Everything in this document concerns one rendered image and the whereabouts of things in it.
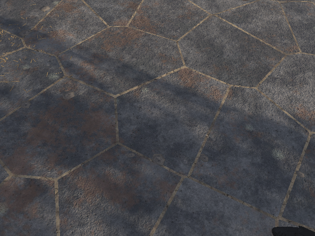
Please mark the robot right hand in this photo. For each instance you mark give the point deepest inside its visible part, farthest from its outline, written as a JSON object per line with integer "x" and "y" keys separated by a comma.
{"x": 292, "y": 231}

